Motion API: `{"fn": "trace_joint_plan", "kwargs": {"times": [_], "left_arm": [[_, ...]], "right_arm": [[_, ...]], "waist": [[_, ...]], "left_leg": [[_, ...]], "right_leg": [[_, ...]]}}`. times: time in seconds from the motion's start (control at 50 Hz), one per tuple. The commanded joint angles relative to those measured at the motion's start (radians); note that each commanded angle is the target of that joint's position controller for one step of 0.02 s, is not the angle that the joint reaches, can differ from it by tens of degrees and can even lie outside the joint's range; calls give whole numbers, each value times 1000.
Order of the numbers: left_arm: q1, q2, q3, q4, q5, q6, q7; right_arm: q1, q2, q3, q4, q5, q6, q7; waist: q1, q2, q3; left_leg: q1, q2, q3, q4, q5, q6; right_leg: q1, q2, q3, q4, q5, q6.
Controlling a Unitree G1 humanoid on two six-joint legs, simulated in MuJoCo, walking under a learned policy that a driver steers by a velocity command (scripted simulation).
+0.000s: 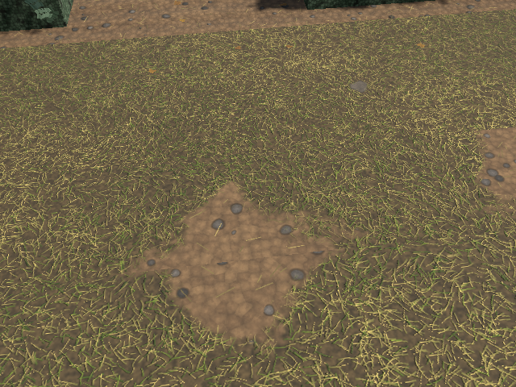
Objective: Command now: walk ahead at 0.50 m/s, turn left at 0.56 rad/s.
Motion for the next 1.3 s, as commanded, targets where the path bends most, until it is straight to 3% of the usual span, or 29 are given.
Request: {"fn": "trace_joint_plan", "kwargs": {"times": [0.02,0.16,0.18,0.22,0.24,0.28,0.3,0.32,0.34,0.38,0.44,0.52,0.58,0.64,0.68,0.7,0.72,0.74,0.78,0.82,0.86,0.94,1.06,1.12,1.16,1.18,1.2,1.24,1.3], "left_arm": [[27,68,17,-20,32,-8,-25],[52,109,7,10,46,-12,-19],[74,132,17,29,-7,-17,-17],[17,197,34,-12,45,-4,-11],[13,265,62,2,-15,-3,-11],[151,180,43,36,43,4,-39],[170,11,-3,-33,51,-18,-70],[-140,66,5,-141,-33,-41,-98],[-313,64,8,-209,-61,-44,-93],[-245,112,27,-196,-9,-18,-50],[-126,-3,-25,-155,60,38,-60],[-130,21,-38,-197,7,25,-88],[-181,83,-20,-231,23,58,-75],[-182,136,-10,-177,29,62,-68],[105,163,20,-69,19,34,-57],[361,217,46,-8,15,15,-68],[350,279,63,-50,13,21,-92],[298,233,64,-67,73,47,-75],[155,119,24,-66,38,69,-89],[8,-47,-42,-87,50,28,-67],[-29,0,-33,-75,2,-22,-39],[112,190,18,20,-11,-31,-61],[222,128,33,89,11,6,-69],[162,187,62,54,7,13,-72],[254,31,0,35,23,-3,-115],[27,89,26,-9,-21,5,-125],[-61,101,35,-24,-29,-1,-105],[-8,86,38,-17,17,1,-63],[-4,-7,18,-19,9,20,-55]], "right_arm": [[-26,31,18,-48,3,-2,34],[-47,-51,3,-126,-29,-17,31],[-166,-46,5,-170,-10,-10,19],[22,-55,-9,-143,-9,-22,4],[48,-103,-30,-135,5,-24,-3],[220,-178,-77,-81,-16,-50,-62],[404,-263,-84,-40,-27,-52,-89],[566,-233,-90,35,-31,-67,-69],[501,-167,-79,51,-7,-85,-56],[314,-30,-24,36,17,-71,-15],[109,11,21,-37,-12,-33,-18],[145,-67,27,-49,-43,-52,-66],[292,-94,40,-15,-29,-59,-32],[374,-98,44,7,37,-32,-35],[363,-148,44,5,25,10,1],[479,28,87,0,-16,4,39],[585,69,94,6,6,12,48],[447,-7,80,-39,15,26,48],[249,-64,52,-87,18,32,13],[164,20,88,-92,-19,26,-2],[30,1,74,-106,-27,31,16],[-64,2,85,-157,3,59,28],[-243,-59,45,-202,1,52,-5],[-50,-160,-16,-147,26,25,-21],[424,-209,-24,-14,22,24,-41],[495,-185,-36,38,-9,8,-52],[326,-196,-45,21,4,-12,-56],[142,-57,-3,-1,34,-13,-60],[90,0,11,-20,16,-22,-45]], "waist": [[-16,-82,18],[-40,-79,64],[1,-72,118],[-92,-125,20],[-99,-90,36],[-122,60,-114],[-121,209,-321],[-292,82,-111],[-286,51,46],[-128,5,67],[-18,-2,72],[-60,-43,9],[-72,-7,97],[-128,-26,145],[9,-76,67],[3,-221,-229],[-16,-287,-388],[54,-131,-228],[17,-84,21],[-102,-20,153],[-60,-111,108],[-61,-45,125],[-19,-94,100],[-122,-93,-50],[-234,166,-413],[-303,29,-210],[-230,16,3],[-103,54,2],[-31,-3,23]], "left_leg": [[-12,40,-1,-39,155,-15],[-2,21,-14,116,18,28],[-78,36,3,-164,-167,9],[299,-71,104,14,-119,13],[303,-109,160,-276,-255,-1],[796,-113,28,-288,281,172],[1135,110,-432,-365,580,454],[1095,205,-634,-540,470,424],[952,223,-565,-533,357,368],[607,176,-437,-451,270,335],[132,31,-276,-451,-132,237],[-204,-145,-116,-277,-332,146],[-152,-79,-309,-172,-538,185],[287,-92,-448,75,-508,157],[170,-181,-341,460,-250,89],[-171,-255,-228,887,-414,-2],[-462,-273,-137,1210,-680,-27],[-598,-208,-128,1158,-532,-34],[-719,-86,-138,1100,-286,-22],[-455,80,-189,539,95,52],[-95,41,-23,61,329,47],[-12,-11,-2,-224,230,27],[8,-75,44,-384,136,50],[593,-135,86,-317,237,129],[1304,281,-560,-525,206,428],[1173,245,-574,-643,-46,315],[898,222,-459,-685,-112,257],[613,162,-317,-756,-7,242],[437,147,-200,-828,228,237]], "right_leg": [[-23,-261,60,-124,185,-167],[63,-323,31,62,232,-151],[167,-337,17,21,240,-144],[14,-315,-57,227,609,-105],[67,-295,-85,327,590,-123],[-252,-198,-62,827,286,-35],[-578,-12,27,1127,-510,70],[-873,35,206,1219,-568,67],[-965,-31,279,1190,-532,54],[-798,-84,290,1135,-435,50],[-533,-99,282,918,19,4],[-123,-68,193,516,700,24],[-76,-64,188,483,426,78],[-219,-104,248,26,455,63],[189,-136,147,-50,649,3],[713,-312,247,433,1165,-239],[918,-477,428,523,1246,-385],[766,-458,435,427,990,-305],[281,-465,581,157,-49,-304],[-141,-384,417,-1,84,-268],[-338,-223,202,-72,60,-249],[-123,-305,224,-71,409,-237],[242,-285,139,12,551,-179],[-26,-193,27,312,807,-78],[-558,33,84,890,-397,30],[-716,5,227,1003,-456,-19],[-734,-70,247,1004,-362,-44],[-515,-132,260,921,-278,-76],[-410,-125,231,824,-227,-39]]}}
Keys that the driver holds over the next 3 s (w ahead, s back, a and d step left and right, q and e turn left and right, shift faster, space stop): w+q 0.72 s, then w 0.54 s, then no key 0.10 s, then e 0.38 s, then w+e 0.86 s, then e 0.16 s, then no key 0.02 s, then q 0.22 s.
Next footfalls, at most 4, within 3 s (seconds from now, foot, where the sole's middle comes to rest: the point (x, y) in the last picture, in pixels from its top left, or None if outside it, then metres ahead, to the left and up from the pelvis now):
0.26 left None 0.18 0.15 -0.79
0.68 right None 0.50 0.00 -0.97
1.12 left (167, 352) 0.69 0.36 -0.97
1.52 right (207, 292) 0.91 0.26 -0.97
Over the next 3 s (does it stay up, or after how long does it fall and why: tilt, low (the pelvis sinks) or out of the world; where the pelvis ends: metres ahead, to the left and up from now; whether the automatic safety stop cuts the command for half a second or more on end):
stays up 1.33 0.31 -0.40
